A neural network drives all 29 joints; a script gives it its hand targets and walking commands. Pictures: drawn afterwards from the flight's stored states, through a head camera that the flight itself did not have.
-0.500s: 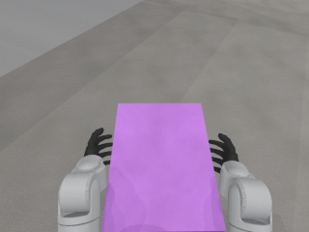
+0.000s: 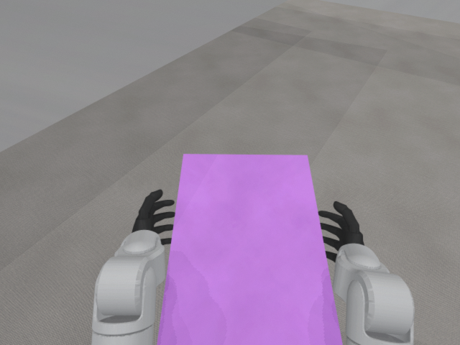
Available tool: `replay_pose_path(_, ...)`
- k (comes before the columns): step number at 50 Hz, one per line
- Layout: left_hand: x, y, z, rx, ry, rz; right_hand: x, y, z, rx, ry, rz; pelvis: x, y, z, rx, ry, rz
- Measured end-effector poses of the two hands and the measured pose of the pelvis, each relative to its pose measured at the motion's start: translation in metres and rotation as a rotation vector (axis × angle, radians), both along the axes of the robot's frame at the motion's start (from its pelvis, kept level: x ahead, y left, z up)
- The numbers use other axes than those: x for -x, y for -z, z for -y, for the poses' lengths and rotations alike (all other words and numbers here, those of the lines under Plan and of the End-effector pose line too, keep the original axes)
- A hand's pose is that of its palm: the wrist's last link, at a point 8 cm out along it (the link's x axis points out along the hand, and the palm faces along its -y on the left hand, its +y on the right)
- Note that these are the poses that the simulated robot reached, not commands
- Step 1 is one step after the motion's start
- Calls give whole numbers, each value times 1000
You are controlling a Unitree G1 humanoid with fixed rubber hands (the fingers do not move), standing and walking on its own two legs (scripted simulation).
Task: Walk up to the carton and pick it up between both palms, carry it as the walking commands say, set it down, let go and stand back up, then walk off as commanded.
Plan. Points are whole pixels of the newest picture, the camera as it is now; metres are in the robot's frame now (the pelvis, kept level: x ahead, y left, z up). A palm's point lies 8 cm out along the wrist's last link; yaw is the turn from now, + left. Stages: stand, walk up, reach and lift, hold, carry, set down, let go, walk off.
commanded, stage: carry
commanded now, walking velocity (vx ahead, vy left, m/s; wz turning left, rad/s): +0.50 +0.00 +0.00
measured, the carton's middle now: (244, 253) +0.29 +0.00 +0.02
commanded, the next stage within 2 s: none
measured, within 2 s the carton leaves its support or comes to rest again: neither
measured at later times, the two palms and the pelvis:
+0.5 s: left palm (169, 110) +0.61 +0.18 +0.10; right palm (296, 117) +0.60 -0.12 +0.10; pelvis +0.35 +0.04 +0.00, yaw -2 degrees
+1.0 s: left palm (197, 53) +0.92 +0.14 +0.11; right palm (294, 58) +0.91 -0.16 +0.11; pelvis +0.66 +0.00 +0.01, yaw -1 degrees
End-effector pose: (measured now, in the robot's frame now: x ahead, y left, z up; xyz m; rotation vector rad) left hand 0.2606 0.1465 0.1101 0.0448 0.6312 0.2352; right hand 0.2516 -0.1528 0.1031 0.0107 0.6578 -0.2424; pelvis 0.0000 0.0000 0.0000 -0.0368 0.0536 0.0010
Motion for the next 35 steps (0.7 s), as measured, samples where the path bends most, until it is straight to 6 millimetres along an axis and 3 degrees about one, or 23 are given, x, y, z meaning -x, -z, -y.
replay_pose_path(4, -41, 8, 2, 7, -36, -87, -52, 6, 3, 6, -39, -86, -46, -15, 12, -17, -35, -13)
replay_pose_path(11, -121, -14, -5, 23, -77, -52, -146, -11, -3, -4, -90, -51, -134, -35, 16, -56, -34, -23)
replay_pose_path(18, -229, -24, -13, 29, -29, 23, -242, -21, -10, -15, -41, 25, -239, -28, -4, -62, -10, -4)
replay_pose_path(24, -336, 2, -30, 46, 19, 32, -333, -3, -28, 10, 12, 32, -338, 0, -33, -65, 38, 18)
replay_pose_path(28, -388, 12, -31, 41, 52, -68, -372, 5, -30, 16, 52, -69, -381, -13, -44, -51, 71, -2)
replay_pose_path(35, -468, -4, -32, 47, 78, -60, -442, -16, -32, 29, 67, -62, -462, -35, -48, -19, 67, -20)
